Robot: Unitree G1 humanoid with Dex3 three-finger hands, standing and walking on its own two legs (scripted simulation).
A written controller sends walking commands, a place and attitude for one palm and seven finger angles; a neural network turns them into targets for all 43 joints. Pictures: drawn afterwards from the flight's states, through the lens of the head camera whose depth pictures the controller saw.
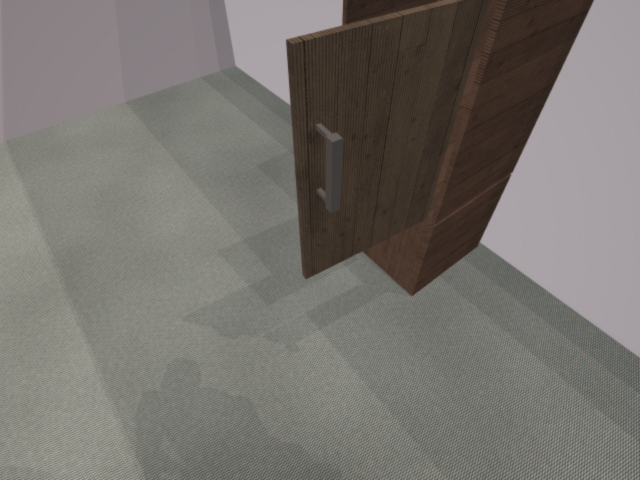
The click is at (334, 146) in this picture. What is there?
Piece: cupboard door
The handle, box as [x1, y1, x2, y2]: [316, 123, 342, 212]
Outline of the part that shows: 319,123 316,124 316,129 326,139 325,191 324,192 321,188 317,189 317,193 325,201 325,206 330,212 339,209 342,138 336,132 332,134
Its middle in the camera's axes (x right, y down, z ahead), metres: +0.01 -0.13 +0.73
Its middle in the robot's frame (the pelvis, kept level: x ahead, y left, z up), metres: +0.64 +0.03 +0.01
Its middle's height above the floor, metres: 0.79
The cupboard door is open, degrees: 83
